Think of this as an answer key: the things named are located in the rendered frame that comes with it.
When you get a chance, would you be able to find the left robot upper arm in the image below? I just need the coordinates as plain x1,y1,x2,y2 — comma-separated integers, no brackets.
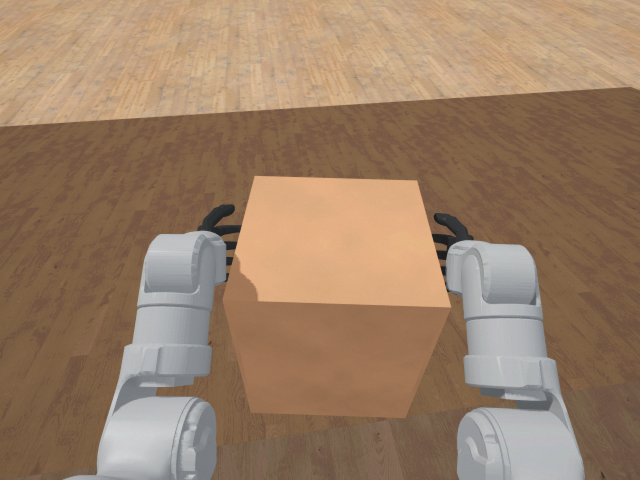
63,396,217,480

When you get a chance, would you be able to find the right robot upper arm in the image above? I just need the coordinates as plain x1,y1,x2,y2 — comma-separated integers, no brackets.
457,407,584,480

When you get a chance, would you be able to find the carton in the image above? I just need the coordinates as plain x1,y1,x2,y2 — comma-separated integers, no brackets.
222,176,451,418

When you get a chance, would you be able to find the left robot forearm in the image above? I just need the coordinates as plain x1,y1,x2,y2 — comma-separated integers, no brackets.
97,231,226,472

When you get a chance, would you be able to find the right robot hand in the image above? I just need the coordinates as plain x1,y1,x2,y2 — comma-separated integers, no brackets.
432,213,474,295

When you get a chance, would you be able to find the left robot hand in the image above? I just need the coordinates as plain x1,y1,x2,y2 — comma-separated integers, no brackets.
197,204,242,282

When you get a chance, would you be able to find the right robot forearm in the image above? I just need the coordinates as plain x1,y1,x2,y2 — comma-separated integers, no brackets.
446,240,585,480

